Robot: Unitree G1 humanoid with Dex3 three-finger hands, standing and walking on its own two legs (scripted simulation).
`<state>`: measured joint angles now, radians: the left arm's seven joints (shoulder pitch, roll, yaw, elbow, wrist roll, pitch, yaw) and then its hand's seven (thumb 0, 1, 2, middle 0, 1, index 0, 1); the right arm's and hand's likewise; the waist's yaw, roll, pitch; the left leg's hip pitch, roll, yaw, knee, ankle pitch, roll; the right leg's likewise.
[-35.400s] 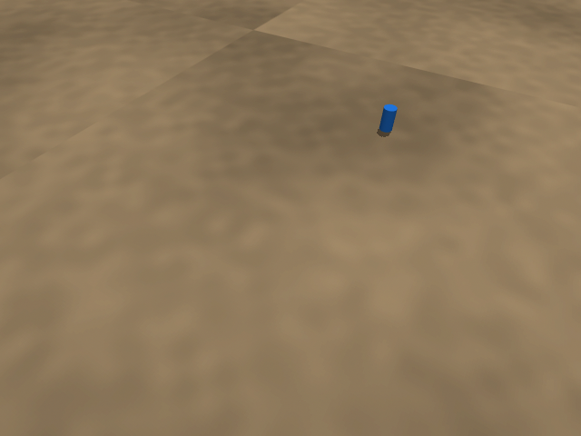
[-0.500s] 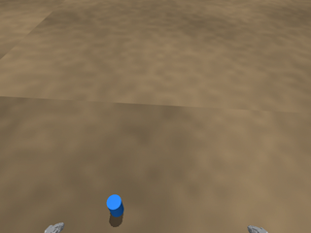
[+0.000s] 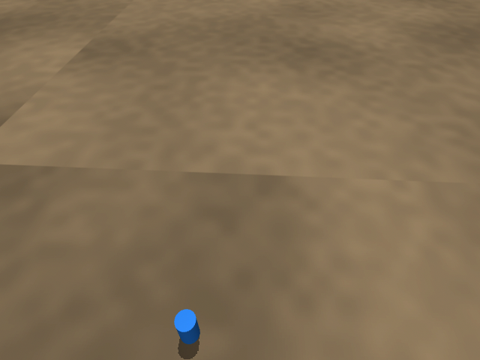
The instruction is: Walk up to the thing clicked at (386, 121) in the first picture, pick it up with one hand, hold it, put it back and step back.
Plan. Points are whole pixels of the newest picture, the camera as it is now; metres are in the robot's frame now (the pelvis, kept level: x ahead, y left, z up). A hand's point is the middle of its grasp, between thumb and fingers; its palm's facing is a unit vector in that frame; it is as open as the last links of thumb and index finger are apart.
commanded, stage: stand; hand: left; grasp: from the side
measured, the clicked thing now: (187, 327) +0.41 +0.21 -0.70
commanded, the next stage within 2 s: step back in 1.44 s
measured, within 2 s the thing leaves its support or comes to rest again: neither
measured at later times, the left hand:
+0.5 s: hand out of the picture +0.05 +0.24 -0.16, palm faces -0.01 -0.94 -0.34, open 7.4 cm
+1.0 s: hand out of the picture +0.10 +0.23 -0.15, palm faces -0.02 -0.94 -0.34, open 7.4 cm
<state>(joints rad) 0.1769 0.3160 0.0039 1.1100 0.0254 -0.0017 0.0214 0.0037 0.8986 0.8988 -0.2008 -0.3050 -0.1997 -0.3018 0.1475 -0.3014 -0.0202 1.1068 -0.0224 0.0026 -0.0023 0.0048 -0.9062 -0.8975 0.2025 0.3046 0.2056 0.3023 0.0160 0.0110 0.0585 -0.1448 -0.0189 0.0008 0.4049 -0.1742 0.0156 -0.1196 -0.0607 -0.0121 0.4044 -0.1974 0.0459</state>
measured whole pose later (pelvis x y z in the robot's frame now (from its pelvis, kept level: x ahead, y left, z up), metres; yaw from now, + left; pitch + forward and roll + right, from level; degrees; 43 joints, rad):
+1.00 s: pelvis +0.02 -0.02 +0.01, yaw -1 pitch -3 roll +0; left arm 0.10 0.32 0.01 1.14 0.01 -0.01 0.01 0.00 0.90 0.90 -0.20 -0.30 -0.20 -0.30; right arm 0.11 -0.34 -0.01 1.15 -0.01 -0.01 0.00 0.00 -0.91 -0.90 0.20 0.30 0.20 0.30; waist 0.00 0.01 0.06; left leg -0.11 0.01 0.01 0.32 -0.17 -0.01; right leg -0.09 -0.03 -0.01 0.33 -0.19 0.02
